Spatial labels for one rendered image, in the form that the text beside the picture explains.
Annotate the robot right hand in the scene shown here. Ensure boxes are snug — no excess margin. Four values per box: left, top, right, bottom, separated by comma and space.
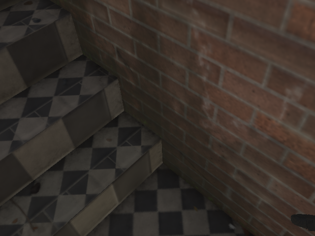
290, 213, 315, 231

